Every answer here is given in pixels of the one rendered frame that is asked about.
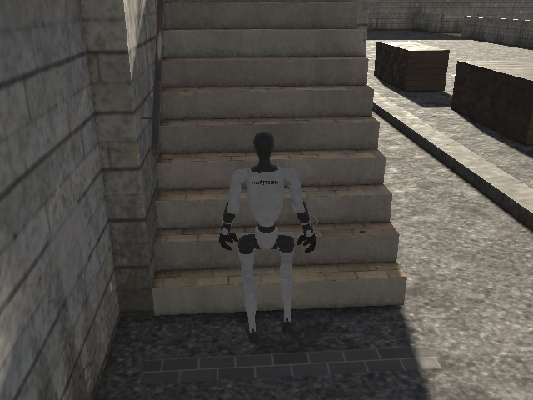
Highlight stairs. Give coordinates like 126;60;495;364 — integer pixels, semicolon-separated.
152;0;407;316

